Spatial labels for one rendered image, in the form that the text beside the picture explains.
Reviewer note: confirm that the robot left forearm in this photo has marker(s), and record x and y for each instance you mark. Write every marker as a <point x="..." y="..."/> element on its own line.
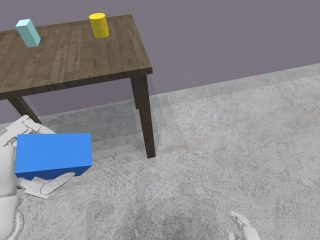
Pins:
<point x="11" y="219"/>

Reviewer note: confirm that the left robot hand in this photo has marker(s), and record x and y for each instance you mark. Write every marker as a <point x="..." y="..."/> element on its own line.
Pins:
<point x="9" y="182"/>

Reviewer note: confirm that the table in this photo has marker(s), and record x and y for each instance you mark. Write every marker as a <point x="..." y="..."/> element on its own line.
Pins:
<point x="69" y="55"/>

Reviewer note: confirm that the sponge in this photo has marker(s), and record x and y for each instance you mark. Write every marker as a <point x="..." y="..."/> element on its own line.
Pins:
<point x="48" y="156"/>

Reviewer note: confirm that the right robot hand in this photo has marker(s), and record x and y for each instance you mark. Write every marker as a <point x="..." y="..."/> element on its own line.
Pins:
<point x="248" y="232"/>

